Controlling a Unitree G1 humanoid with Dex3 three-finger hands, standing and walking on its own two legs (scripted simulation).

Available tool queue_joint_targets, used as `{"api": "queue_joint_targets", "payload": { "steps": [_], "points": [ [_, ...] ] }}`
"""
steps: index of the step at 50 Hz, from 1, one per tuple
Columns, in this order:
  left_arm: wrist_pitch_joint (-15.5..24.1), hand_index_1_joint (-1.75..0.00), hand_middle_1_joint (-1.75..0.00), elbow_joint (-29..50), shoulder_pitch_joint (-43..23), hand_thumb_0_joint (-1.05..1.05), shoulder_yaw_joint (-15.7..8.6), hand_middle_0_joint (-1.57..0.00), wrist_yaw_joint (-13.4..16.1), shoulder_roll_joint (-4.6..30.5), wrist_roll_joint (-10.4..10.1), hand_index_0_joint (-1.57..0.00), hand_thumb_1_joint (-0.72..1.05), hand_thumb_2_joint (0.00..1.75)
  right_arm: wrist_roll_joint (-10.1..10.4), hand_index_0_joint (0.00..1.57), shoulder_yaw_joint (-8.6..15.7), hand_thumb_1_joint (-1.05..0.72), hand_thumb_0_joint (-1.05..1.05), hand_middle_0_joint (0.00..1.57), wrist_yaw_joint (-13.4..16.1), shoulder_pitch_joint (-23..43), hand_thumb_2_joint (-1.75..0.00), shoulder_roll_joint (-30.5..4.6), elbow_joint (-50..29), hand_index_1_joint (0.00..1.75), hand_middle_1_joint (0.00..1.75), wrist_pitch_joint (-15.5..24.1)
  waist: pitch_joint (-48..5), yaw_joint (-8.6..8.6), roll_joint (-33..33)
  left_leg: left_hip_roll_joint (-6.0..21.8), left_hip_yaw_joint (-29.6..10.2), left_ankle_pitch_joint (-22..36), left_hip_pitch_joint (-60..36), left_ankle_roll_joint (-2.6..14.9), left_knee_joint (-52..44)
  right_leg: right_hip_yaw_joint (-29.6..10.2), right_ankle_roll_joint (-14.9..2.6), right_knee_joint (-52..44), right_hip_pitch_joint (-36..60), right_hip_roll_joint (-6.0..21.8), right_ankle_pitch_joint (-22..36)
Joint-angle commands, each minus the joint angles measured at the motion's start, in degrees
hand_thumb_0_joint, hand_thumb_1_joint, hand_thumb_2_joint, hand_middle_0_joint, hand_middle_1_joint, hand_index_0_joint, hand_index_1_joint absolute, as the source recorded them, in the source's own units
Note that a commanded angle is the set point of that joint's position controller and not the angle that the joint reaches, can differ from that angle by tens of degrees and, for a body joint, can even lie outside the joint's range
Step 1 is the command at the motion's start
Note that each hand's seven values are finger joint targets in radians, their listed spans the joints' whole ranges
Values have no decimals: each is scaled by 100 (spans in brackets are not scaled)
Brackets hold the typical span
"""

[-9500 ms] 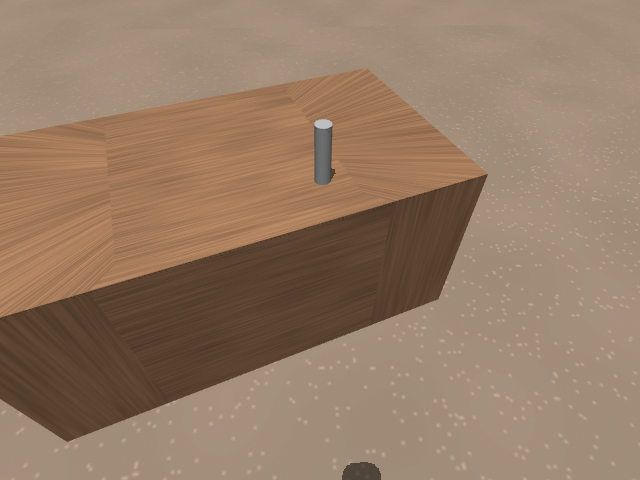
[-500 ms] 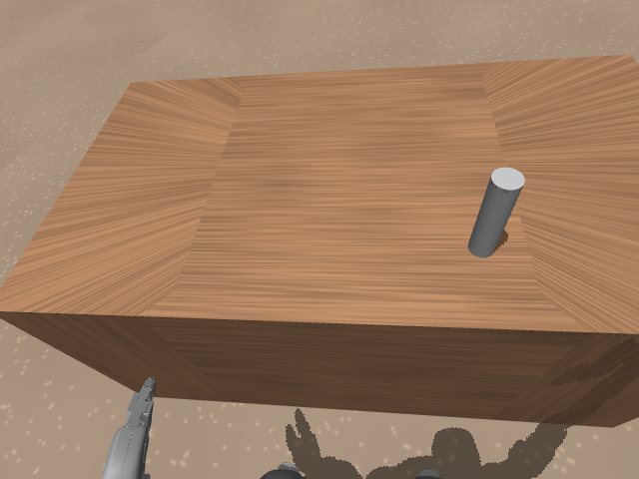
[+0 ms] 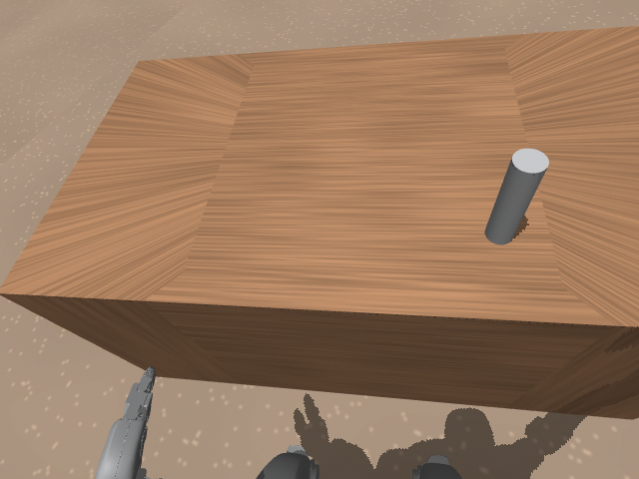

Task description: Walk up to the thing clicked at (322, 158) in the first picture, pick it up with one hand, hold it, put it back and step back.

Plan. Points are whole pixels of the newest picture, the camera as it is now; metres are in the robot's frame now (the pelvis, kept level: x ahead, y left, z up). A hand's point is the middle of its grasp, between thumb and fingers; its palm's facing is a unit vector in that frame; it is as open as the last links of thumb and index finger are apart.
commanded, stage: go down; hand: right
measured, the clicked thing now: (512, 201) +0.52 -0.21 -0.02
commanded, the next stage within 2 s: approach in 1.28 s
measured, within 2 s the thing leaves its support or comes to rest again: neither
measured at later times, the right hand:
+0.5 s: hand out of the picture +0.42 -0.39 +0.08, palm faces +0.20 +0.98 +0.00, open 17.5 cm
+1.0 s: hand out of the picture +0.42 -0.39 +0.08, palm faces +0.21 +0.98 +0.00, open 17.4 cm
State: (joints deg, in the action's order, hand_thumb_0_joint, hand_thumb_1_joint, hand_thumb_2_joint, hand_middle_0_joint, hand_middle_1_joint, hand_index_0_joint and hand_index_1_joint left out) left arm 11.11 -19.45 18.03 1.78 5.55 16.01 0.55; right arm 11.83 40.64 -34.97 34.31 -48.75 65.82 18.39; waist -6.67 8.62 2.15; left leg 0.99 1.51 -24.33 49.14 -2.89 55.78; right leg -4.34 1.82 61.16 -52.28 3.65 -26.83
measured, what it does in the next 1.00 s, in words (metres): stands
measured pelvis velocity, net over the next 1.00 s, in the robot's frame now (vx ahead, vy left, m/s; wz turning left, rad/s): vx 0.00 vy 0.00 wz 0.01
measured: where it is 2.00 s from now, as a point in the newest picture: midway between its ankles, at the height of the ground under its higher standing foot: outside the picture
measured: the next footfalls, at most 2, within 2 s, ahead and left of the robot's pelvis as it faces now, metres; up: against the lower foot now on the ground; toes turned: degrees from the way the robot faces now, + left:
none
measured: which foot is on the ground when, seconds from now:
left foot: down 0.00-1.00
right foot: down 0.00-1.00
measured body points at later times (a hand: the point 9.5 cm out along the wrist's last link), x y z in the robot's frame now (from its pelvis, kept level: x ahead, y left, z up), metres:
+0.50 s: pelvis -0.01 +0.00 -0.01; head +0.11 -0.07 +0.42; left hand +0.15 +0.26 -0.03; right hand +0.40 -0.44 +0.09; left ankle +0.02 +0.16 -0.67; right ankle +0.02 -0.13 -0.67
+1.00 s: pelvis +0.00 +0.00 -0.01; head +0.12 -0.06 +0.42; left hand +0.15 +0.25 -0.02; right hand +0.40 -0.45 +0.08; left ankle +0.02 +0.16 -0.67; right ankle +0.02 -0.13 -0.67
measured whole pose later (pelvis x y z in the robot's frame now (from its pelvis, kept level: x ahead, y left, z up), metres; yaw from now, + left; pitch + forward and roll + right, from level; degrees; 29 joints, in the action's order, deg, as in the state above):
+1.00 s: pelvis +0.00 +0.00 -0.01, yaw +0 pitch +20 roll +5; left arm 9.8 -12.5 19.8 2.7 3.2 16.3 0.5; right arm 9.4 41.2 -34.4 38.5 -54.1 68.7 16.4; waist -6.7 10.0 2.1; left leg 0.5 2.0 -24.8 53.1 -3.1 57.8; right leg -5.1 1.6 64.4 -57.0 3.9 -27.9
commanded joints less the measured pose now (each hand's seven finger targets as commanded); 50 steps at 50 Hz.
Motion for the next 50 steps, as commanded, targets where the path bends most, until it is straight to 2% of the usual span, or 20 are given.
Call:
{"api": "queue_joint_targets", "payload": {
  "steps": [1, 6, 9, 12, 17, 20, 22, 26, 28, 29, 32, 33, 36, 37, 38, 42, 43, 47, 49, 50],
  "points": [
    [323, -5, -5, 1078, -107, 0, -407, -5, 75, 904, 1, -5, -55, 6, 70, 6, 189, 52, 0, 6, -9, 1758, -4, -2278, -1000, 5, 5, 324, -2278, -188, -1328, -203, 50, 1392, -775, 341, -513, 144, -231, -789, 1750, -240, 1906],
    [302, -5, -5, 1027, 76, 0, -576, -5, 67, 1119, 42, -5, -54, 5, 34, 6, 162, 53, 0, 6, -56, 1955, -4, -2482, -994, 5, 5, 298, -2233, -103, -1597, -228, 89, 1314, -460, 367, -441, 125, -182, -725, 1879, -181, 2094],
    [271, -5, -5, 997, 321, 0, -429, -5, 9, 943, 44, -5, -54, 5, 21, 5, 268, 55, 0, 6, -41, 1941, -5, -2581, -953, 5, 5, 287, -2405, -109, -1564, -222, 82, 1461, -609, 352, -418, 134, -203, -647, 1836, -209, 2145],
    [274, -5, -5, 1284, 276, 0, -661, -5, 3, 1172, 21, -5, -55, 5, 29, 6, 287, 53, 0, 6, -25, 2076, -4, -2662, -1061, 5, 5, 280, -2441, -32, -1585, -231, 90, 1364, -611, 365, -420, 126, -214, -702, 1851, -210, 1918],
    [247, -5, -5, 1038, 305, 0, -547, -5, -44, 1019, 31, -5, -55, 5, -70, 6, 242, 54, 0, 6, 38, 2256, -4, -2727, -897, 5, 5, 232, -2137, -94, -1716, -219, 69, 1112, -377, 389, -395, 139, -204, -701, 1594, -206, 1544],
    [273, -5, -5, 1341, 2, 0, -486, -5, -55, 1049, 39, -4, -55, 6, -97, 6, 216, 53, 0, 7, 22, 2368, -3, -2744, -935, 4, 4, 248, -2352, -89, -1701, -236, 92, 1117, -327, 388, -348, 99, -186, -654, 1611, -173, 1641],
    [249, -5, -5, 1336, 51, 0, -520, -5, -34, 1101, 64, -4, -55, 5, -149, 6, 221, 53, 0, 7, 9, 2340, -4, -2819, -795, 5, 5, 235, -2453, -81, -1738, -256, 125, 1232, -297, 393, -291, 71, -140, -598, 1741, -137, 2048],
    [228, -5, -5, 1426, 166, 0, -613, -5, -42, 1208, 53, -5, -55, 5, -120, 6, 289, 50, 0, 7, -16, 2414, -4, -2923, -843, 5, 5, 244, -2733, -34, -1866, -271, 147, 1274, -396, 391, -284, 53, -154, -572, 1944, -140, 2182],
    [179, -5, -5, 1216, 348, 0, -489, -5, -59, 1077, 57, -5, -55, 6, -125, 6, 278, 51, 0, 7, -11, 2340, -4, -2905, -836, 5, 5, 200, -2711, -103, -1953, -290, 162, 1286, -315, 394, -291, 48, -130, -559, 2017, -131, 2386],
    [200, -5, -5, 1425, 234, 0, -579, -5, -60, 1145, 43, -5, -55, 6, -124, 6, 269, 52, 0, 6, 12, 2345, -4, -2853, -840, 5, 5, 185, -2720, -38, -1888, -289, 151, 1282, -285, 399, -302, 43, -159, -531, 2004, -122, 2328],
    [159, -5, -5, 1139, 378, 0, -442, -5, -94, 994, 52, -5, -55, 5, -163, 6, 318, 53, 0, 6, 52, 2324, -4, -2966, -968, 5, 5, 158, -2600, -93, -1843, -261, 124, 1420, -396, 402, -300, 100, -177, -516, 1779, -147, 2238],
    [183, -5, -5, 1494, 76, 0, -408, -5, -97, 975, 30, -5, -55, 5, -150, 6, 311, 53, 0, 6, 71, 2461, -4, -2986, -1083, 5, 5, 173, -2600, -101, -1857, -269, 126, 1369, -395, 405, -318, 93, -177, -542, 1795, -142, 2166],
    [112, -5, -5, 1199, 540, 0, -542, -5, -98, 1051, 8, -5, -55, 5, -164, 6, 248, 52, 0, 6, 85, 1994, -5, -2837, -713, 5, 5, 65, -2238, -90, -1792, -278, 144, 1135, -418, 410, -407, 115, -193, -716, 1678, -176, 1695],
    [134, -5, -5, 1551, 269, 0, -410, -5, -119, 1024, 0, -5, -55, 5, -143, 6, 234, 51, 0, 7, 85, 2015, -4, -2760, -849, 5, 5, 53, -2282, -113, -1622, -283, 152, 1095, -479, 407, -426, 100, -213, -737, 1570, -177, 1569],
    [164, -5, -5, 1664, 183, 0, -543, -5, -116, 1100, -16, -5, -54, 5, -144, 6, 217, 50, 0, 7, 96, 2203, -4, -2803, -953, 4, 4, 65, -2276, -64, -1678, -275, 130, 1053, -520, 408, -440, 111, -223, -771, 1573, -182, 1412],
    [144, -4, -5, 1513, 233, 0, -596, -5, -112, 1123, -25, -5, -54, 4, -88, 6, 215, 53, 0, 6, 67, 2194, -4, -2760, -760, 5, 5, 52, -1961, -20, -1502, -264, 99, 863, -363, 397, -443, 101, -255, -728, 1295, -182, 1091],
    [196, -5, -5, 1808, 25, 0, -494, -5, -113, 1077, -29, -5, -55, 5, -80, 6, 163, 52, 0, 6, 55, 2231, -4, -2636, -832, 5, 5, 92, -2124, -7, -1438, -270, 119, 925, -369, 393, -415, 95, -240, -712, 1420, -159, 1185],
    [156, -5, -5, 1440, 573, 0, -485, -5, -136, 999, -22, -5, -55, 5, -59, 6, 235, 52, 0, 6, 26, 1851, -5, -2641, -713, 5, 5, 127, -2334, -58, -1579, -260, 117, 1233, -485, 375, -344, 124, -238, -600, 1549, -221, 1614],
    [168, -5, -5, 1552, 507, 0, -539, -5, -135, 1079, -16, -5, -55, 5, -50, 6, 342, 53, 0, 6, 14, 2211, -5, -2818, -1253, 5, 5, 161, -2968, -58, -1800, -245, 106, 1497, -650, 367, -318, 117, -233, -555, 1952, -216, 1998],
    [185, -5, -5, 1775, 334, 0, -549, -5, -121, 1119, -17, -5, -55, 5, -29, 6, 277, 51, 0, 6, -10, 2380, -4, -2800, -1441, 5, 5, 205, -2950, 14, -1808, -256, 125, 1490, -568, 365, -317, 99, -208, -544, 2024, -195, 2121]
  ]
}}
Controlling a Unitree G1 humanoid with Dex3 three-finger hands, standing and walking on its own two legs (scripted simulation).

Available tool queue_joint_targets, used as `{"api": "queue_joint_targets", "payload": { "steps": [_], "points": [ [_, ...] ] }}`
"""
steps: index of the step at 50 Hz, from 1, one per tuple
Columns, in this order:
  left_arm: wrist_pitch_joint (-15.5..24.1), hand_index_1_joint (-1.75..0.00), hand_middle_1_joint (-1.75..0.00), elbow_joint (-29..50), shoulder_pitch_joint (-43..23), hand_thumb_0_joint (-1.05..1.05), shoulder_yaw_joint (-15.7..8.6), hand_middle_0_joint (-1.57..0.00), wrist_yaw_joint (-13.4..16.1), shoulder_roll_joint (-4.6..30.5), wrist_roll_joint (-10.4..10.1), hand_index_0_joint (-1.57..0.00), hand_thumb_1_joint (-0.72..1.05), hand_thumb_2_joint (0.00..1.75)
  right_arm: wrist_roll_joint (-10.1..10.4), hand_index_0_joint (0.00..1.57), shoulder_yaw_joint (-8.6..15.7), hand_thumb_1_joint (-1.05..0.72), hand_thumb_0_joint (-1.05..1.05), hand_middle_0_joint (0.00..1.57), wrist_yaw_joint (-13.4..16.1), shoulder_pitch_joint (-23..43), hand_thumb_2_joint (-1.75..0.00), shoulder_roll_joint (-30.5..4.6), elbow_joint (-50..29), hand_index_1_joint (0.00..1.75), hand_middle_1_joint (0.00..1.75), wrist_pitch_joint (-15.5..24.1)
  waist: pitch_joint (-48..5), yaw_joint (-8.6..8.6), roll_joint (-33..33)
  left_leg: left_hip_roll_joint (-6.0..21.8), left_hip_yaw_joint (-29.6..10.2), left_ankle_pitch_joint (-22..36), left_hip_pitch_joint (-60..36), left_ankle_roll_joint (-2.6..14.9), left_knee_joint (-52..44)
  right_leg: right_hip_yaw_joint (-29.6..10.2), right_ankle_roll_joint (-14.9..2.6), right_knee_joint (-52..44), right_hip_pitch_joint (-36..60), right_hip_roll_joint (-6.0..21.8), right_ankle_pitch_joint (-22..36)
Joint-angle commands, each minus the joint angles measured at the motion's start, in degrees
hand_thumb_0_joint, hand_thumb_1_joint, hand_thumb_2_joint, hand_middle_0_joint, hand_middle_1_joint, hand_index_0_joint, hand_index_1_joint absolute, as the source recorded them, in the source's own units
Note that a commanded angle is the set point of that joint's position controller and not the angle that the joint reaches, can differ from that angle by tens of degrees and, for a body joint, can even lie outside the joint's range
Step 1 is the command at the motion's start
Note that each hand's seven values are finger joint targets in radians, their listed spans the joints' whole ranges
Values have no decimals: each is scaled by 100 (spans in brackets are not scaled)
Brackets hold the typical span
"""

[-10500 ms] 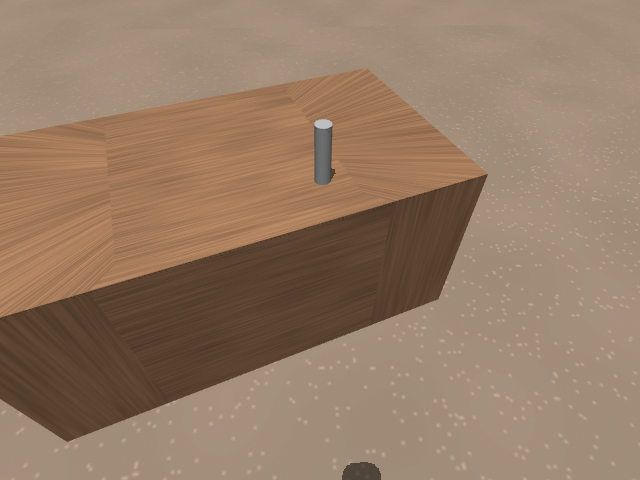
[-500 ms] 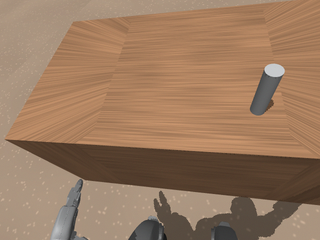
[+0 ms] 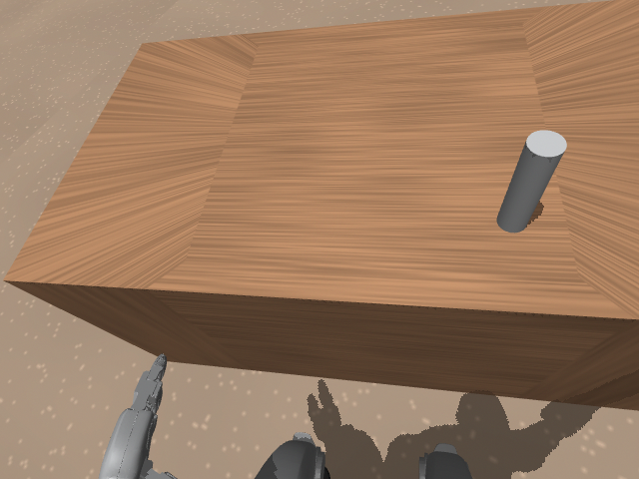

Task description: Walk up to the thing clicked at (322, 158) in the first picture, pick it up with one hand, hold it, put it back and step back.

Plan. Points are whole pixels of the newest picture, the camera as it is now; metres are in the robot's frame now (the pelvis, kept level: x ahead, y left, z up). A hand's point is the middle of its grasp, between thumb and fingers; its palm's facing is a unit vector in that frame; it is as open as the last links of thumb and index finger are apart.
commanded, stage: go down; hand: right
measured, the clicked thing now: (526, 187) +0.52 -0.21 -0.01
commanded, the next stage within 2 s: approach in 0.28 s
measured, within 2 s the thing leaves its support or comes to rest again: neither
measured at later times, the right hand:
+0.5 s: hand out of the picture +0.42 -0.39 +0.09, palm faces +0.20 +0.98 +0.01, open 17.5 cm
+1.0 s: hand (568, 226) +0.48 -0.26 -0.04, palm faces +0.15 +0.99 +0.05, open 17.6 cm
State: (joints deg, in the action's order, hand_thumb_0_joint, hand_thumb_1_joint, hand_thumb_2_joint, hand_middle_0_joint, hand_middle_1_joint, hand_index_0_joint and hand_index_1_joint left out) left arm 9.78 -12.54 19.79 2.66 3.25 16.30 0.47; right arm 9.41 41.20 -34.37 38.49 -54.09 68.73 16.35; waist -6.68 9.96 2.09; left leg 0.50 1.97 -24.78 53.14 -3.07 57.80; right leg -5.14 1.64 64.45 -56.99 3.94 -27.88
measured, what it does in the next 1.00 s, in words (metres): stands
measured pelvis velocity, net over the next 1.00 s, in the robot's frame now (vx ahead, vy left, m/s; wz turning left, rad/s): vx -0.02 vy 0.01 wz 0.04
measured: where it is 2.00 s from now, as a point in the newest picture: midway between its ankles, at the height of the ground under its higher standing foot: outside the picture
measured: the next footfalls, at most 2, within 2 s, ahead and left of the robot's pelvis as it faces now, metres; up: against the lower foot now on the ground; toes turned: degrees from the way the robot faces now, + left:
none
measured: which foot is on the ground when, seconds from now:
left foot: down 0.00-1.00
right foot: down 0.00-1.00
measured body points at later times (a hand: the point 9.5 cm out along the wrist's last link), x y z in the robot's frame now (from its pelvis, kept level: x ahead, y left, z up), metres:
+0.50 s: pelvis +0.01 +0.00 +0.00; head +0.11 -0.06 +0.44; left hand +0.17 +0.25 -0.01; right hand +0.40 -0.44 +0.09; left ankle +0.03 +0.16 -0.66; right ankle +0.02 -0.13 -0.66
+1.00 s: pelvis -0.02 +0.01 -0.04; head +0.15 -0.06 +0.37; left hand +0.14 +0.28 -0.02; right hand +0.46 -0.31 -0.04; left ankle +0.03 +0.16 -0.66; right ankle +0.02 -0.13 -0.66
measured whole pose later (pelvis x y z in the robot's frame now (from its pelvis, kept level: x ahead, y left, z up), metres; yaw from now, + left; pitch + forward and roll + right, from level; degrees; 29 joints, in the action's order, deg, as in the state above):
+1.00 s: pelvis -0.02 +0.01 -0.04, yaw +2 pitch +26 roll +5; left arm 7.6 -1.6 20.7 -1.4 0.4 14.6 4.5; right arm 4.5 37.0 -18.8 41.5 -39.1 66.6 28.8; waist -7.0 16.3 3.5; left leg -0.8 1.5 -27.8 67.8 -2.6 69.9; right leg -5.7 2.5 75.8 -70.8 4.9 -31.0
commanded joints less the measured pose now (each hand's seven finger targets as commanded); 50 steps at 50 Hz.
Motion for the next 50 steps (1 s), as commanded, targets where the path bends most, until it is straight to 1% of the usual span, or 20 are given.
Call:
{"api": "queue_joint_targets", "payload": {
  "steps": [1, 2, 5, 9, 12, 15, 17, 18, 21, 24, 27, 31, 35, 37, 40, 43, 44, 46, 47, 50],
  "points": [
    [261, -5, -5, 571, 365, 0, -663, -5, 120, 1080, -11, -5, -55, 6, 224, 6, 329, 51, 0, 6, -48, 1821, -5, -2375, -1641, 5, 5, 392, -2789, -258, -1969, -204, 83, 1436, -904, 402, -508, 189, -179, -918, 2482, -231, 2206],
    [203, -5, -5, 223, 532, 0, -564, -5, 107, 963, -8, -4, -55, 6, 233, 6, 324, 51, 0, 6, -42, 1559, -5, -2313, -1447, 5, 5, 367, -2574, -293, -1985, -206, 110, 1438, -830, 393, -513, 173, -151, -933, 2453, -227, 2371],
    [277, -5, -4, 936, -360, 0, -825, -5, 157, 1256, -21, -5, -55, 5, 197, 6, 273, 50, 0, 7, 74, 2096, -5, -2364, -2023, 5, 5, 425, -2779, -259, -2056, -200, 72, 1417, -879, 426, -555, 161, -156, -959, 2580, -194, 2395],
    [138, -5, -5, -105, 180, 0, -376, -5, 95, 732, -9, -5, -55, 5, 132, 6, 117, 52, 0, 6, 77, 1113, -5, -1911, -833, 5, 5, 295, -1851, -326, -1653, -206, 92, 1426, -909, 417, -600, 187, -202, -1020, 1889, -223, 2179],
    [228, -5, -5, 912, -209, 0, -672, -5, 137, 1129, 11, -5, -55, 5, 139, 6, 291, 51, 0, 6, 29, 1573, -5, -2194, -1332, 5, 5, 340, -2792, -204, -1624, -223, 103, 1818, -1200, 392, -558, 147, -187, -923, 2446, -198, 2715],
    [178, -5, -5, 506, 327, 0, -615, -5, 68, 997, -8, -5, -54, 4, 195, 5, 142, 53, 0, 5, -49, 1128, -6, -1836, -792, 5, 5, 347, -2390, -123, -1499, -244, 152, 1771, -1051, 381, -544, 108, -189, -881, 2361, -203, 2885],
    [230, -5, -5, 970, 91, 0, -765, -5, 69, 1138, -27, -5, -54, 4, 230, 5, 295, 54, 0, 5, -15, 1553, -6, -2084, -1423, 5, 5, 451, -2801, -98, -1494, -219, 106, 1861, -1160, 379, -564, 134, -211, -840, 2475, -209, 2792],
    [201, -5, -5, 638, 282, 0, -707, -5, 65, 1053, -2, -5, -55, 5, 217, 5, 325, 55, 0, 5, -21, 1504, -6, -2118, -1402, 5, 5, 462, -2801, -167, -1586, -203, 96, 1901, -1115, 378, -528, 158, -189, -817, 2523, -205, 2883],
    [187, -5, -5, 515, 225, 0, -474, -5, -5, 798, -43, -5, -55, 4, 241, 6, 160, 53, 0, 5, -33, 1389, -5, -1906, -1375, 4, 4, 486, -2173, -222, -1596, -216, 86, 1521, -874, 399, -557, 179, -189, -927, 2204, -226, 2394],
    [209, -5, -5, 668, 92, 0, -638, -5, -2, 928, -11, -5, -55, 3, 182, 5, 86, 52, 0, 5, 31, 1566, -5, -1787, -1460, 4, 4, 496, -2171, -201, -1650, -180, 16, 1448, -849, 412, -547, 233, -201, -942, 2082, -242, 2050],
    [256, -5, -5, 746, -133, 0, -875, -5, 12, 1171, 22, -5, -54, 3, 209, 6, -319, 51, 0, 6, 26, 1542, -4, -1088, -1203, 4, 4, 481, -2075, -23, -1596, -203, 60, 1293, -560, 416, -477, 173, -175, -942, 2116, -194, 2016],
    [315, -5, -5, 727, -93, 0, -677, -6, -12, 918, 52, -6, -55, 4, 245, 6, -734, 51, 0, 5, 95, 1682, -6, -369, -882, 5, 5, 613, -1847, 100, -1351, -236, 126, 950, -146, 406, -330, 112, -168, -846, 1774, -157, 1516],
    [358, -5, -5, 1539, 240, 0, -824, -6, -41, 1023, 108, -6, -54, 3, 194, 6, -592, 51, 0, 6, 355, 1973, -5, -518, -1270, 5, 5, 878, -2847, 272, -1377, -248, 126, 1196, -331, 378, -159, 108, -180, -627, 2054, -181, 1715],
    [238, -5, -5, 1075, 780, 0, -969, -6, -57, 1053, 164, -6, -53, 3, 99, 5, -180, 53, 0, 5, 566, 1900, -6, -1053, -1252, 5, 5, 992, -2740, 221, -1573, -224, 81, 1377, -323, 367, -43, 164, -190, -449, 1852, -240, 1984],
    [253, -4, -5, 1568, 360, 0, -1222, -5, -73, 1175, 220, -6, -52, 2, 7, 5, -353, 55, 0, 5, 884, 2083, -5, -593, -1402, 5, 5, 1212, -2715, 349, -1503, -233, 89, 1241, -33, 413, 178, 146, -175, -224, 1524, -199, 1734],
    [185, -5, -6, 1547, 118, 0, -868, -6, -184, 742, 286, -6, -54, 3, -178, 6, -425, 56, 0, 6, 1229, 1875, -2, -290, -825, 4, 4, 1432, -2184, 163, -1614, -263, 78, 762, 453, 457, 390, 167, -119, -122, 833, -169, 1202],
    [197, -5, -5, 1866, 2, 0, -1017, -6, -180, 847, 315, -6, -55, 3, -241, 5, -304, 56, 0, 5, 1359, 2155, -3, -446, -1226, 4, 4, 1558, -2619, 210, -1749, -248, 46, 864, 349, 460, 419, 173, -129, -36, 971, -162, 1241],
    [189, -5, -5, 2318, -25, 0, -1031, -5, -181, 900, 386, -6, -54, 3, -384, 5, -191, 59, 0, 5, 1550, 2691, -3, -728, -1819, 4, 5, 1714, -3570, 217, -2140, -264, 63, 1146, 159, 467, 560, 170, -84, 98, 1505, -141, 1650],
    [139, -5, -5, 2351, 64, 0, -939, -5, -188, 821, 427, -6, -53, 3, -465, 5, -184, 59, 0, 5, 1626, 2789, -3, -756, -1834, 5, 5, 1744, -3670, 174, -2294, -268, 30, 1284, 145, 474, 612, 214, -81, 222, 1566, -165, 1897],
    [22, -5, -6, 2290, 403, 0, -1181, -5, -212, 966, 432, -6, -53, 3, -583, 4, -548, 59, 0, 4, 1718, 2008, -4, -19, -1133, 5, 5, 1567, -3628, 405, -2166, -323, 159, 1466, 65, 442, 575, 128, -115, 290, 1584, -150, 2253]
  ]
}}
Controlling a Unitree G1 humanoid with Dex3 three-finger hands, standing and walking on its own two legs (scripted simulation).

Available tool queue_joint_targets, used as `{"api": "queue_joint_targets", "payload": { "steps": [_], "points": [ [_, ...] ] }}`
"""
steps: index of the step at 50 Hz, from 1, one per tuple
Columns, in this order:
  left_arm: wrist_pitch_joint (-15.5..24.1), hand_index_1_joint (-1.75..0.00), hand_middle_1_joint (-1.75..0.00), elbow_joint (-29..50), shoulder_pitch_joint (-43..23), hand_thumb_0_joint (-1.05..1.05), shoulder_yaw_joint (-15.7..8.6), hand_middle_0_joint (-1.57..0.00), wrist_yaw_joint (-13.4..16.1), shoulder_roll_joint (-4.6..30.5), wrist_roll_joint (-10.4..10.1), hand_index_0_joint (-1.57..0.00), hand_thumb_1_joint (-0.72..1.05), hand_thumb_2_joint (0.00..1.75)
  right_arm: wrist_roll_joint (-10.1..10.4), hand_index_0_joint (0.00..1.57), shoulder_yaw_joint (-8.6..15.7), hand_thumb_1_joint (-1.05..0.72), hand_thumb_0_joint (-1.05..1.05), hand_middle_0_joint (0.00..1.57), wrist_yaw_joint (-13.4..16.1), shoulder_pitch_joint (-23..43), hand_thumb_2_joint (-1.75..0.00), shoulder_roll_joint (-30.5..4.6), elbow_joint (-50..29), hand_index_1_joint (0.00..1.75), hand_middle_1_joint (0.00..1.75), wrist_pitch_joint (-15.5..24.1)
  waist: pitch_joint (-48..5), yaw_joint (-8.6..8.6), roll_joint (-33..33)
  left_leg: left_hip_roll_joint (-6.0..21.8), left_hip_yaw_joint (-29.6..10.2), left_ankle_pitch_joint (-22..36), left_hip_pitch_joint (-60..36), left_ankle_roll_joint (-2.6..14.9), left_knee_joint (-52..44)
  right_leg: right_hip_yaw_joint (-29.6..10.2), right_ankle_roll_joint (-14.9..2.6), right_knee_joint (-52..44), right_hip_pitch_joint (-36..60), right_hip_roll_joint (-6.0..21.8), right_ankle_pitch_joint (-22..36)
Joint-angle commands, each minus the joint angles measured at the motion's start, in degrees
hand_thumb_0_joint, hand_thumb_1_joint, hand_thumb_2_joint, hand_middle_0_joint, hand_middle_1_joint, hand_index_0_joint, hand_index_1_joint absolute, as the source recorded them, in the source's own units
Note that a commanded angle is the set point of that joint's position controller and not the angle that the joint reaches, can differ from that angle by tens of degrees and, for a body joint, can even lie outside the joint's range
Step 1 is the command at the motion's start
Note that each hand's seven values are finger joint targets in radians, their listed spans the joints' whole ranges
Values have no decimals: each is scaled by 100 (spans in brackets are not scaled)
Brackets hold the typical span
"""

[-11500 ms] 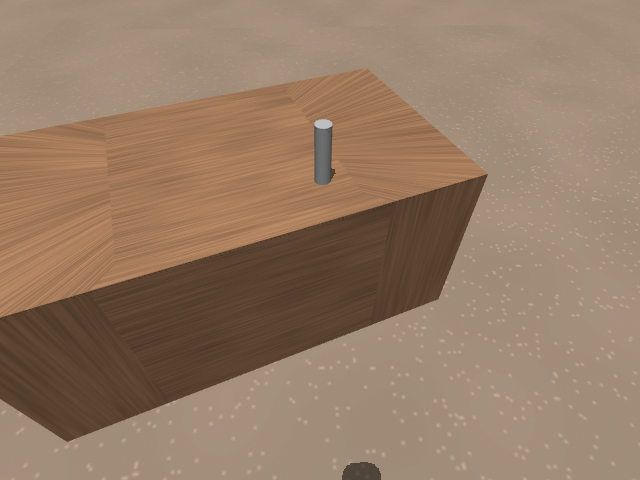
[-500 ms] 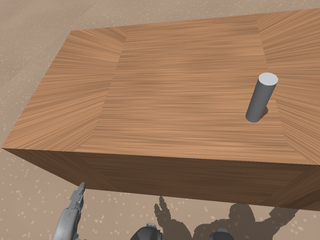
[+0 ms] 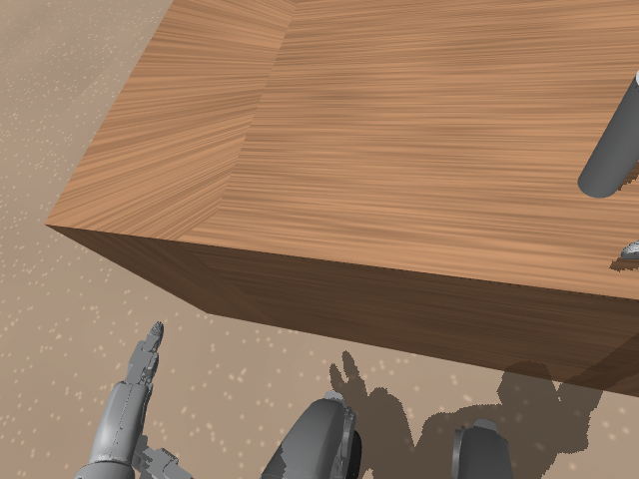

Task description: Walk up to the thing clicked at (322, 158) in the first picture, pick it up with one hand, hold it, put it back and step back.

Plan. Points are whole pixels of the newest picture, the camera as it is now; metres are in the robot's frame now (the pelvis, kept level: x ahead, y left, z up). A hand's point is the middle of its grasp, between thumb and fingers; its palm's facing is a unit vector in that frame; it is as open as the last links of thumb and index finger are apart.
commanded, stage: close in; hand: right
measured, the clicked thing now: (625, 140) +0.53 -0.23 +0.03
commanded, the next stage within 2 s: rest palm in 0.38 s
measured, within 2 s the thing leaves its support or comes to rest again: leaves its support in 1.60 s
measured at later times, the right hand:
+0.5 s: hand (627, 177) +0.49 -0.24 +0.01, palm faces +0.20 +0.98 +0.03, open 17.5 cm
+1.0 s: hand (617, 152) +0.52 -0.23 +0.02, palm faces +0.21 +0.98 +0.01, open 14.7 cm
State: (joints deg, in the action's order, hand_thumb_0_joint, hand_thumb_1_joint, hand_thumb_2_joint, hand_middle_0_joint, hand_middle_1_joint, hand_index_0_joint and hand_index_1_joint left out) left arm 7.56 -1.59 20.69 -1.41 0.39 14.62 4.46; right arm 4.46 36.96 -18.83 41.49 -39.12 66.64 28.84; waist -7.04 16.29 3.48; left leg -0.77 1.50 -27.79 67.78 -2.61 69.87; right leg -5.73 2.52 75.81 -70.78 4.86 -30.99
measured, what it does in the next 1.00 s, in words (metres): stands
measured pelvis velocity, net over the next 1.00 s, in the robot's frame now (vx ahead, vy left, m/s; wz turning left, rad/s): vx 0.01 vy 0.00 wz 0.00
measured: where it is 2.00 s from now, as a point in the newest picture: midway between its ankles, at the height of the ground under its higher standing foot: outside the picture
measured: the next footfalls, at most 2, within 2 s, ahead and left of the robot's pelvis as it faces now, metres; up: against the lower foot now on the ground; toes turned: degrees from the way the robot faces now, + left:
none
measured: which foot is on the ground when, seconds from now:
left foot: down 0.00-1.00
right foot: down 0.00-1.00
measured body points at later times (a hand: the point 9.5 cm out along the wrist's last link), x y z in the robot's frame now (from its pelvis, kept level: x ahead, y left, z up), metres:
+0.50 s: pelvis +0.01 +0.01 +0.00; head +0.15 -0.05 +0.42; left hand +0.17 +0.26 +0.03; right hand +0.48 -0.29 +0.01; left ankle +0.05 +0.15 -0.61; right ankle +0.03 -0.14 -0.61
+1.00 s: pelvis +0.01 +0.00 +0.00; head +0.16 -0.05 +0.42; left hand +0.17 +0.27 +0.03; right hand +0.51 -0.28 +0.02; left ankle +0.05 +0.15 -0.61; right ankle +0.03 -0.14 -0.61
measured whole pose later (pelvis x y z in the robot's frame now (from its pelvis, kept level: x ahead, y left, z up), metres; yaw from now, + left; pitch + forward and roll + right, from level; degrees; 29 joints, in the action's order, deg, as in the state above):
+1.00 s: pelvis +0.01 +0.00 +0.00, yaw +0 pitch +26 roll +5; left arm 0.5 7.6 24.0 -2.9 -1.7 14.3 4.2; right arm 0.2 31.6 -6.4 44.7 -31.6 63.1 25.4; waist -8.6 16.2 0.8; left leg -0.7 1.4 -29.3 67.5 -2.3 70.5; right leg -5.6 2.8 75.6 -70.1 4.8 -32.1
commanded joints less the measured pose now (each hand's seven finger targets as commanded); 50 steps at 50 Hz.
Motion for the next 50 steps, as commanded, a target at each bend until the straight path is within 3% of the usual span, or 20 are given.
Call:
{"api": "queue_joint_targets", "payload": {
  "steps": [1, 2, 3, 4, 6, 8, 9, 11, 15, 17, 19, 21, 25, 27, 29, 31, 34, 39, 42, 50],
  "points": [
    [198, -5, -5, 1234, 363, 0, -800, -5, 79, 1185, 43, -6, -53, 3, -103, 4, 26, 58, 0, 4, 235, 1925, -5, -1773, -1431, 5, 5, 310, -3791, -314, -2457, -175, 173, 1856, -1527, 399, -645, 215, -185, -856, 2999, -235, 2579],
    [172, -4, -5, 1529, 165, 0, -796, -5, 80, 1195, 35, -6, -53, 3, -138, 4, 275, 60, 0, 4, 326, 2350, -4, -2219, -2167, 5, 5, 316, -4354, -475, -2751, -155, 121, 2028, -1650, 406, -568, 241, -164, -790, 3252, -208, 2837],
    [142, -4, -5, 1706, 76, 0, -610, -5, 45, 973, 39, -6, -53, 3, -138, 4, 113, 60, 0, 4, 354, 2538, -4, -1969, -2216, 5, 5, 288, -4224, -438, -2788, -173, 137, 1981, -1559, 420, -536, 251, -117, -791, 3330, -174, 2922],
    [49, -4, -5, 1102, 669, 0, -751, -5, 23, 985, 48, -6, -53, 3, -132, 3, -19, 61, 0, 3, 361, 1921, -4, -1511, -1495, 5, 5, 138, -3763, -390, -2712, -191, 179, 1899, -1434, 416, -588, 251, -139, -819, 3204, -179, 2859],
    [-58, -5, -6, 825, 696, 0, -498, -5, -61, 715, -11, -6, -54, 3, -26, 4, -530, 59, 0, 3, 369, 1079, -5, -388, -451, 5, 5, -64, -2275, -198, -1874, -217, 266, 1494, -1131, 413, -706, 207, -203, -989, 2103, -209, 2003],
    [-44, -5, -5, 1465, 264, 0, -733, -6, 3, 985, -29, -6, -53, 3, -144, 4, -46, 55, 0, 4, 569, 1849, -4, -1360, -1561, 5, 5, 0, -2850, -325, -1916, -165, 145, 1412, -1349, 406, -714, 233, -235, -984, 2102, -168, 1634],
    [-63, -5, -5, 1728, 104, 0, -696, -5, -4, 966, -15, -6, -54, 3, -152, 5, -147, 57, 0, 4, 593, 2081, -4, -1245, -1743, 5, 5, -9, -3069, -320, -1922, -178, 135, 1366, -1428, 408, -711, 247, -234, -1009, 2272, -175, 1575],
    [-102, -5, -6, 1450, 431, 0, -767, -6, -26, 945, -29, -6, -53, 3, -54, 4, -383, 57, 0, 4, 617, 1746, -4, -631, -1248, 5, 5, -43, -2405, -132, -1461, -204, 143, 1031, -1326, 383, -830, 244, -297, -1028, 1852, -196, 1061],
    [-79, -5, -5, 2039, 347, 0, -905, -5, 25, 1105, -71, -6, -53, 3, -115, 5, -264, 51, 0, 5, 808, 2012, -4, -852, -1669, 4, 4, 76, -2906, -89, -1297, -185, 91, 1181, -1614, 362, -832, 235, -326, -1040, 2037, -204, 1170],
    [-142, -5, -5, 1665, 760, 0, -593, -5, -31, 776, -61, -6, -53, 3, -115, 5, -489, 51, 0, 5, 802, 1883, -4, -485, -1463, 4, 4, 62, -2726, -142, -1328, -179, 66, 1262, -1594, 346, -816, 282, -334, -982, 1947, -250, 1214],
    [-152, -5, -5, 1664, 817, 0, -539, -5, -26, 712, -63, -6, -53, 3, -137, 4, -424, 50, 0, 5, 843, 2106, -4, -636, -1702, 5, 5, 127, -2847, -168, -1552, -177, 105, 1481, -1519, 371, -702, 287, -297, -989, 2100, -271, 1493],
    [-168, -5, -5, 1880, 758, 0, -747, -5, 0, 874, -50, -6, -53, 3, -195, 4, -432, 49, 0, 5, 896, 2374, -4, -802, -2071, 4, 4, 151, -3257, -174, -1743, -165, 80, 1629, -1562, 370, -682, 316, -286, -912, 2429, -270, 1679],
    [-224, -6, -4, 1570, 690, 0, -811, -5, -24, 888, -37, -3, -60, 8, -190, 7, -614, 50, 0, 8, 1038, 2016, -3, -272, -1653, 4, 4, 30, -2888, -243, -1819, -169, 122, 1543, -1350, 386, -653, 303, -255, -952, 2301, -272, 1702],
    [-244, -6, -4, 1906, 387, 0, -902, -5, -2, 1016, -11, -3, -60, 8, -292, 8, -498, 49, 0, 8, 1141, 2595, -3, -712, -2360, 4, 4, 116, -3501, -323, -2067, -153, 65, 1708, -1587, 398, -645, 341, -241, -926, 2599, -270, 1884],
    [-299, -6, -4, 1713, 646, 0, -999, -5, 12, 1077, 11, -3, -60, 9, -326, 11, -693, 51, 0, 11, 1147, 2170, -1, -348, -2024, 4, 4, 47, -3422, -224, -1969, -184, 146, 1858, -1582, 400, -632, 315, -229, -920, 2780, -248, 2165],
    [-360, -6, -4, 1364, 760, 0, -757, -5, -30, 841, -10, -3, -61, 9, -329, 11, -904, 52, 0, 11, 1131, 1672, 0, 129, -1204, 4, 4, -49, -2749, -206, -1708, -213, 189, 1732, -1417, 391, -683, 291, -238, -992, 2384, -267, 2043],
    [-383, -5, -5, 1898, 316, 0, -635, -5, -42, 832, -19, -4, -57, 6, -344, 32, -376, 53, 0, 33, 1207, 2324, -2, -782, -1841, 15, 15, 33, -3267, -353, -1660, -175, 73, 1945, -1835, 346, -682, 330, -277, -905, 2259, -275, 2051],
    [-409, -5, -5, 1915, 535, 0, -821, -5, -53, 910, -50, -4, -56, 5, -314, 43, -449, 51, 0, 44, 1215, 2111, -5, -482, -1232, 22, 22, 94, -2882, -17, -1264, -166, 25, 2008, -1879, 299, -727, 349, -367, -838, 1860, -297, 1806],
    [-454, -5, -5, 2201, 591, 0, -852, -5, -48, 971, -47, -5, -55, 5, -437, 54, -448, 44, 0, 55, 1216, 2386, -13, -684, -1322, 32, 32, 143, -3143, 89, -1330, -181, 65, 1996, -1795, 317, -692, 313, -338, -843, 2156, -262, 1948],
    [-443, -5, -5, 1668, 603, 0, -930, -4, -86, 982, 6, -4, -54, 5, -400, 80, -711, 36, 0, 81, 1230, 2649, -27, -335, -1659, 53, 53, -10, -3347, -87, -2188, -218, 213, 1836, -1166, 388, -585, 208, -176, -924, 3056, -166, 2797]
  ]
}}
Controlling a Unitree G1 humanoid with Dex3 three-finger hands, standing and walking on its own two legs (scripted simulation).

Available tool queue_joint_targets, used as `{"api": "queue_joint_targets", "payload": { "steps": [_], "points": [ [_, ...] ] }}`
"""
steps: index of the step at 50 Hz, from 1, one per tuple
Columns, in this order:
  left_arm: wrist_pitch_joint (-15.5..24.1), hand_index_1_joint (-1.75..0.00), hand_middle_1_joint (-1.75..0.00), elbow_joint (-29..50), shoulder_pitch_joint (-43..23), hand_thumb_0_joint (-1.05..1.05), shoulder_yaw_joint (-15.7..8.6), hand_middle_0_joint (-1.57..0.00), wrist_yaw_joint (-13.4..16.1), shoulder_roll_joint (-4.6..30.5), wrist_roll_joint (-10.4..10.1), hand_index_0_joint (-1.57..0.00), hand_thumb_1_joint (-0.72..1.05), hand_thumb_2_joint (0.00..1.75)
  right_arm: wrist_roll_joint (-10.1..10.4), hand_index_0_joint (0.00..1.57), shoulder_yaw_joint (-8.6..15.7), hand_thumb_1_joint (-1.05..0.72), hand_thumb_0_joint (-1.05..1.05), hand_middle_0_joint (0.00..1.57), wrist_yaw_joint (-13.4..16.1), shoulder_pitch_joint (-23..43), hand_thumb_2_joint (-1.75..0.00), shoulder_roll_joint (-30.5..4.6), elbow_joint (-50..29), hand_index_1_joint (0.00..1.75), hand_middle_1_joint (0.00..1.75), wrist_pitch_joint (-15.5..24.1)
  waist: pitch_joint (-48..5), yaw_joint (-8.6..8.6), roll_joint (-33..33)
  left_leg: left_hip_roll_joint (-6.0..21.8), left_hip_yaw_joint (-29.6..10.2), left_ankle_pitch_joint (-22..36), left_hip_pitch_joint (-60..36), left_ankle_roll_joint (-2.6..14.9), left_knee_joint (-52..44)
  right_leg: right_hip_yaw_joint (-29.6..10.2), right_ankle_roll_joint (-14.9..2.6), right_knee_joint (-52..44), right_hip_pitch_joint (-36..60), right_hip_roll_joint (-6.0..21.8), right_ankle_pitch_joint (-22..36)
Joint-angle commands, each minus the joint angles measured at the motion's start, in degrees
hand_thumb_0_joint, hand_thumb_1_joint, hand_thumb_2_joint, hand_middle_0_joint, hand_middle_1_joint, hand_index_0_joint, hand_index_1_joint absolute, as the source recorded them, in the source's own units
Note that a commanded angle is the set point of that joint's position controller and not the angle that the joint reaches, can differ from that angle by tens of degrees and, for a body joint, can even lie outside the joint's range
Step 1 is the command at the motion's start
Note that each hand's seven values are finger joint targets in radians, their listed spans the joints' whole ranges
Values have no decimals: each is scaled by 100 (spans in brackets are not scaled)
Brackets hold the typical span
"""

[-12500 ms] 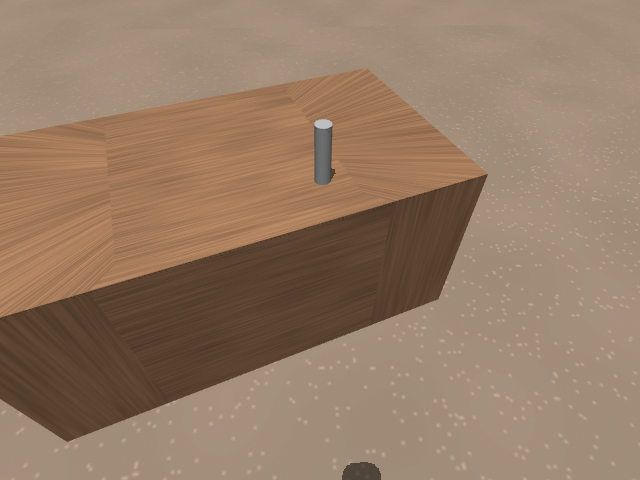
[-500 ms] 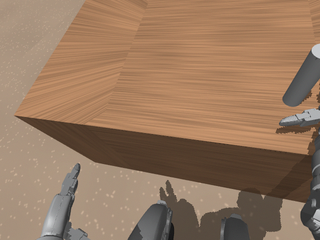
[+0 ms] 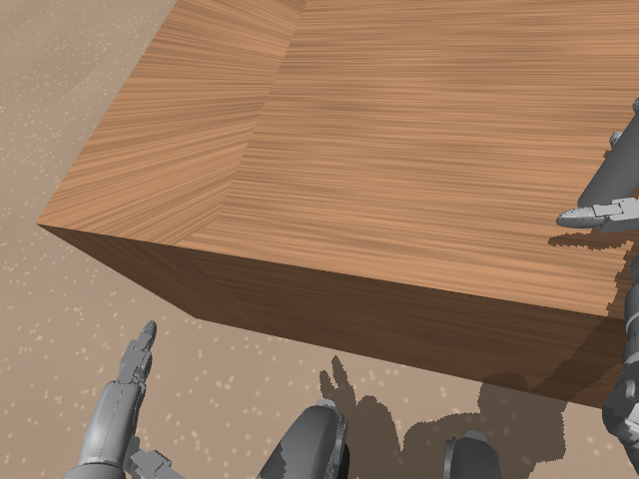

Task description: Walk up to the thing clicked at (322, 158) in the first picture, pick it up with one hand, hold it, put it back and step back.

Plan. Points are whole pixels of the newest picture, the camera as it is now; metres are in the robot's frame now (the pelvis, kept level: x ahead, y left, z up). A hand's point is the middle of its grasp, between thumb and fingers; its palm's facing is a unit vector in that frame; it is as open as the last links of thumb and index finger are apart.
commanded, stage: close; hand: right
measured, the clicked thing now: (627, 165) +0.52 -0.23 +0.03
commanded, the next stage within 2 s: settle in 0.38 s
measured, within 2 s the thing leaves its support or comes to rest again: leaves its support in 0.60 s
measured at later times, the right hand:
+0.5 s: hand (610, 173) +0.52 -0.22 +0.02, palm faces +0.22 +0.98 +0.01, open 6.4 cm
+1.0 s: hand (638, 139) +0.52 -0.23 +0.07, palm faces +0.20 +0.98 -0.01, open 5.6 cm
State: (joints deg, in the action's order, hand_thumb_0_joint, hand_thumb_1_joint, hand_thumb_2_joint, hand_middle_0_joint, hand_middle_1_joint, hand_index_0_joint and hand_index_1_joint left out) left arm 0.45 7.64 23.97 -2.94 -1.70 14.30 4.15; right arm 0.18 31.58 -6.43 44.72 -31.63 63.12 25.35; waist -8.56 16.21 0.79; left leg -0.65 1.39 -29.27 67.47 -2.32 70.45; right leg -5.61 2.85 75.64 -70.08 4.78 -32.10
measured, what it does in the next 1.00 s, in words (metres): stands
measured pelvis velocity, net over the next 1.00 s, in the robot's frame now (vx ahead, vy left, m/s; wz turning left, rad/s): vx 0.00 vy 0.00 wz -0.01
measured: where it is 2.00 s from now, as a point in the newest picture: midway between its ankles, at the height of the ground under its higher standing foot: outside the picture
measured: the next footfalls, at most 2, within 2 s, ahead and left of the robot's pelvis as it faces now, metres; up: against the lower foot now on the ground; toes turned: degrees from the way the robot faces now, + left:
none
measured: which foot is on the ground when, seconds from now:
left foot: down 0.00-1.00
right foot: down 0.00-1.00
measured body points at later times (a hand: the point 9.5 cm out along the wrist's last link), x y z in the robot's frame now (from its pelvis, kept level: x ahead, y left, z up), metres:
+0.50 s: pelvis -0.01 +0.00 +0.00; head +0.15 -0.06 +0.41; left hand +0.15 +0.27 +0.04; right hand +0.50 -0.27 +0.02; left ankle +0.03 +0.15 -0.62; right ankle +0.02 -0.14 -0.62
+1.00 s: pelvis +0.00 +0.00 +0.02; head +0.14 -0.04 +0.45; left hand +0.16 +0.27 +0.04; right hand +0.51 -0.28 +0.07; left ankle +0.03 +0.15 -0.62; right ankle +0.02 -0.14 -0.62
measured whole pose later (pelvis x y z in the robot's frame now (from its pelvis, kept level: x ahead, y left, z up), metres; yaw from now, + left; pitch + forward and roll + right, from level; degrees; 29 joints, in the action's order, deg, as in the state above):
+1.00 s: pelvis +0.00 +0.00 +0.02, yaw +0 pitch +24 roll +4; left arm -0.8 4.5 22.3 -2.7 -1.2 14.6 3.1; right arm 0.1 30.1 -5.8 48.2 -32.9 65.8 22.0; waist -8.1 15.4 -0.2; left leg -0.6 1.0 -27.5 61.9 -2.3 65.3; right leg -4.9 2.7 70.2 -64.3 4.8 -30.3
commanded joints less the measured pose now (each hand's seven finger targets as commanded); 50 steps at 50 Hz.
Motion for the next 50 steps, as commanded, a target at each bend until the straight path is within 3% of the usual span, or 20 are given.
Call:
{"api": "queue_joint_targets", "payload": {
  "steps": [1, 4, 6, 9, 11, 19, 22, 26, 27, 29, 32, 35, 36, 38, 40, 41, 42, 44, 47, 50],
  "points": [
    [257, -5, -5, 688, 175, 0, -836, -4, 127, 1035, 23, -4, -55, 5, 8, 83, -155, 33, 0, 84, 18, 2269, -30, -1138, -1287, 56, 56, 328, -3190, -153, -1957, -234, 225, 1963, -1109, 370, -638, 191, -196, -915, 2993, -162, 2969],
    [214, -4, -5, 876, -124, 0, -732, -4, 122, 1054, 22, -4, -54, 5, -42, 91, 148, 28, 0, 91, 110, 2389, -36, -1640, -1291, 64, 64, 305, -3279, -253, -1680, -222, 174, 2142, -1579, 350, -703, 249, -249, -920, 2573, -217, 2661],
    [201, -5, -5, 1007, -302, 0, -516, -4, 104, 871, 31, -4, -54, 5, -5, 93, 95, 23, 0, 94, 135, 2369, -44, -1376, -1073, 70, 70, 293, -3159, -214, -1406, -220, 141, 2067, -1836, 328, -754, 296, -295, -973, 2195, -246, 2205],
    [201, -4, -5, 1126, -176, 0, -633, -4, 129, 968, -9, -5, -54, 4, -15, 103, -100, 10, 0, 103, 58, 1743, -56, -996, -393, 81, 81, 286, -2796, -17, -931, -237, 156, 1957, -1895, 288, -869, 289, -359, -1015, 1921, -249, 1884],
    [184, -4, -5, 1034, 172, 0, -723, -5, 138, 1029, -12, -5, -53, 3, -56, 110, 25, 1, 0, 110, 50, 1941, -66, -1341, -607, 90, 90, 347, -2689, 21, -1106, -218, 110, 1877, -1748, 287, -880, 300, -361, -1025, 1915, -248, 1800],
    [290, -4, -5, 840, 414, 0, -720, -5, 116, 928, 8, -6, -52, 3, -22, 129, -20, -33, 0, 130, 152, 2628, -92, -1405, -645, 114, 114, 579, -2381, 252, -1385, -208, 73, 1463, -1163, 308, -821, 285, -353, -929, 1911, -239, 1364],
    [305, -4, -5, 1208, 212, 0, -798, -5, 128, 1083, 36, -5, -52, 3, -147, 134, 91, -43, 0, 135, 235, 3028, -96, -1866, -1229, 118, 118, 611, -3327, 103, -1869, -198, 73, 1712, -1417, 324, -735, 296, -290, -899, 2492, -243, 1766],
    [243, -6, -6, 915, 162, 0, -580, -6, 89, 918, 53, -6, -55, 5, -125, 134, -61, -45, 0, 132, 192, 2408, -122, -1419, -800, 134, 134, 413, -3243, -112, -1965, -229, 190, 1814, -1346, 352, -687, 240, -235, -961, 2562, -237, 2209],
    [228, -6, -6, 916, 72, 0, -620, -6, 100, 969, 80, -6, -56, 5, -127, 136, 71, -46, 0, 134, 202, 2861, -122, -1748, -1390, 135, 135, 467, -3459, -136, -2205, -221, 163, 1874, -1379, 369, -662, 242, -209, -953, 2712, -219, 2379],
    [232, -6, -6, 1174, -236, 0, -691, -6, 136, 1089, 76, -6, -55, 5, -131, 138, -1, -48, 0, 137, 160, 2977, -127, -1755, -1631, 140, 140, 397, -4013, -187, -2311, -252, 209, 2067, -1474, 374, -647, 209, -188, -890, 3294, -175, 2968],
    [166, -6, -6, 604, -59, 0, -433, -6, 125, 839, 38, -6, -56, 6, -45, 141, -202, -52, 0, 140, 134, 2527, -132, -1268, -833, 144, 144, 229, -3208, -111, -1835, -281, 229, 2150, -1604, 336, -807, 237, -242, -966, 2698, -231, 2798],
    [170, -6, -6, 1099, -322, 0, -719, -6, 186, 1199, -4, -6, -56, 6, -46, 142, 126, -53, 0, 141, 214, 3006, -129, -1978, -1503, 142, 142, 240, -3724, -109, -1739, -251, 156, 2329, -2050, 306, -931, 294, -300, -1055, 2866, -238, 2605],
    [107, -6, -6, 854, -19, 0, -735, -6, 188, 1210, 10, -6, -56, 6, -51, 145, 125, -55, 0, 144, 235, 3034, -131, -1961, -1440, 145, 145, 212, -3502, -62, -1603, -265, 146, 2256, -2047, 298, -995, 322, -312, -1080, 2804, -244, 2447],
    [58, -6, -6, 288, 408, 0, -640, -6, 140, 968, -29, -6, -55, 6, -9, 148, -185, -57, 0, 146, 167, 2275, -135, -1278, -496, 149, 149, 92, -2481, 73, -1234, -280, 148, 2216, -1887, 259, -1133, 358, -372, -1137, 2255, -287, 2147],
    [118, -6, -6, 736, 11, 0, -677, -6, 150, 1010, -84, -6, -54, 5, -7, 147, -102, -53, 0, 145, 166, 2393, -133, -1383, -701, 147, 147, 94, -2654, 77, -1141, -241, 127, 2214, -1919, 255, -1155, 332, -390, -1191, 2350, -255, 2144],
    [116, -6, -6, 888, -69, 0, -715, -6, 167, 1065, -90, -6, -54, 5, 2, 146, 148, -55, 0, 145, 204, 2783, -131, -1799, -1108, 146, 146, 114, -2806, 11, -1181, -226, 86, 2083, -1941, 264, -1206, 359, -374, -1216, 2448, -257, 2023],
    [127, -6, -6, 823, -57, 0, -624, -6, 130, 964, -70, -6, -54, 5, -4, 146, -212, -55, 0, 145, 117, 2417, -132, -1196, -543, 146, 146, 40, -2582, 97, -1151, -245, 131, 2009, -1861, 276, -1194, 361, -370, -1283, 2422, -259, 1958],
    [138, -5, -6, 632, 83, 0, -499, -6, 118, 820, -98, -6, -53, 4, 28, 147, -148, -60, 0, 146, 67, 2646, -133, -1342, -805, 147, 147, 69, -2409, 13, -1211, -215, 92, 1837, -1790, 281, -1251, 378, -367, -1332, 2390, -252, 1772],
    [217, -6, -6, 728, -90, 0, -631, -6, 143, 926, -106, -6, -54, 4, 48, 146, -158, -62, 0, 144, 6, 2811, -134, -1404, -1028, 147, 147, 52, -2831, -58, -1271, -193, 72, 1965, -1991, 275, -1239, 387, -354, -1344, 2570, -276, 1892],
    [224, -6, -6, 606, 6, 0, -488, -6, 145, 867, -100, -6, -54, 5, 88, 143, -118, -61, 0, 142, -26, 2813, -133, -1483, -1244, 145, 145, 4, -3115, -218, -1564, -192, 120, 2166, -2103, 299, -1185, 377, -294, -1406, 2890, -291, 2296]
  ]
}}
